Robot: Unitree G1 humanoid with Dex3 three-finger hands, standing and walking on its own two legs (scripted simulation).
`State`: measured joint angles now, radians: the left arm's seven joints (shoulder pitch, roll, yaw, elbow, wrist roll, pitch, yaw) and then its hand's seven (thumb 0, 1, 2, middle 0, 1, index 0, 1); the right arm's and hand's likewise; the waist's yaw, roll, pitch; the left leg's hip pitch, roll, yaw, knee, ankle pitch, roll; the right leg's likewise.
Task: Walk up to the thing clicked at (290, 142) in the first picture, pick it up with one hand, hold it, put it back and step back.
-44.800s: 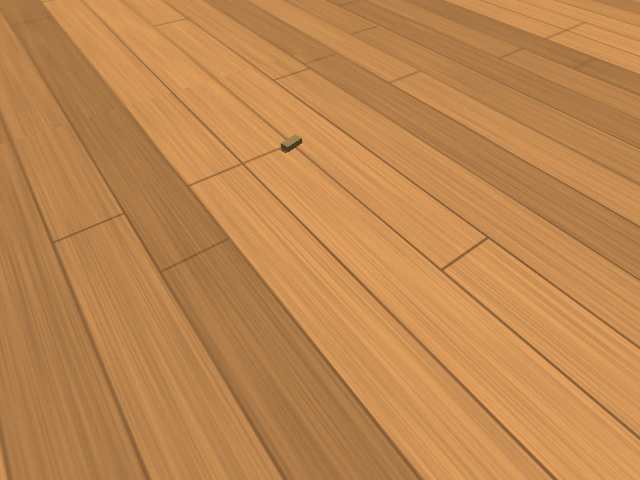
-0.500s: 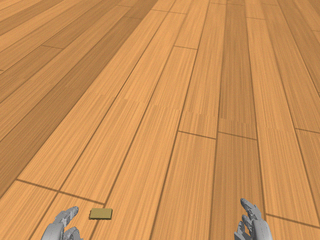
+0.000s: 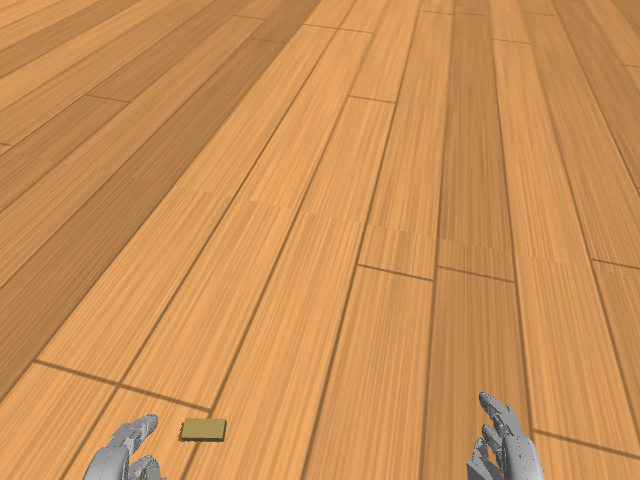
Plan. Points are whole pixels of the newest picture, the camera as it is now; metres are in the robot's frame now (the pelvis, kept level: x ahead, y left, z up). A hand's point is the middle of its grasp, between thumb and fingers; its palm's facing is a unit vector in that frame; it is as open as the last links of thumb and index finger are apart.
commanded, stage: home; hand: left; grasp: from above
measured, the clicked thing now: (204, 429) +0.43 +0.29 -0.70
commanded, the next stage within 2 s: stand in 0.74 s
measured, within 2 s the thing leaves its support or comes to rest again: neither
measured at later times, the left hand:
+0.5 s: hand out of the picture +0.17 +0.17 -0.05, palm faces +0.04 -0.98 -0.20, open 7.4 cm
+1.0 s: hand out of the picture +0.16 +0.21 -0.09, palm faces +0.01 -0.95 -0.32, open 7.4 cm
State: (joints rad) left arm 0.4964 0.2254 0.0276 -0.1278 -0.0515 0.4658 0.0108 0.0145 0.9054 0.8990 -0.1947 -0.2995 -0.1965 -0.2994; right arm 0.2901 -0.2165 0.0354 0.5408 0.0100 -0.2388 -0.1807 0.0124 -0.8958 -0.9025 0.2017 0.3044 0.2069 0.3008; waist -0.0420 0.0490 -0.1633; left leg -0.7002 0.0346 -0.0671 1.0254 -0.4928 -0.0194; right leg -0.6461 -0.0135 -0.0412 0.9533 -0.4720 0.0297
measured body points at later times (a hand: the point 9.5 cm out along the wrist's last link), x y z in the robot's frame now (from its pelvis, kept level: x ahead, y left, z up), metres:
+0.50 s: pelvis +0.01 -0.01 +0.00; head +0.02 +0.00 +0.45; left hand +0.16 +0.22 -0.03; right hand +0.16 -0.25 -0.06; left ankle +0.01 +0.13 -0.68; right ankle +0.00 -0.14 -0.68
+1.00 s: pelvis +0.00 +0.00 +0.02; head +0.03 +0.01 +0.47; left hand +0.16 +0.26 -0.06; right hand +0.14 -0.26 -0.09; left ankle +0.01 +0.13 -0.68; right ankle +0.00 -0.14 -0.68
